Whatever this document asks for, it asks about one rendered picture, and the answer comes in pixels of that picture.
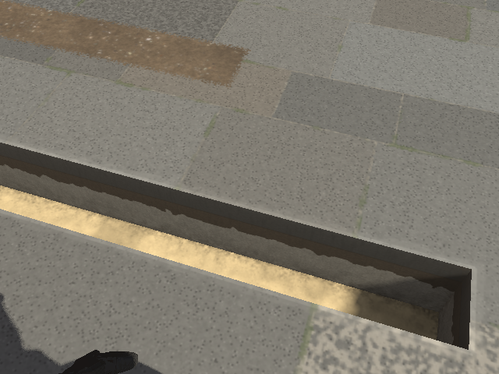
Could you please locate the robot left hand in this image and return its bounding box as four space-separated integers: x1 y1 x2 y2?
59 350 138 374

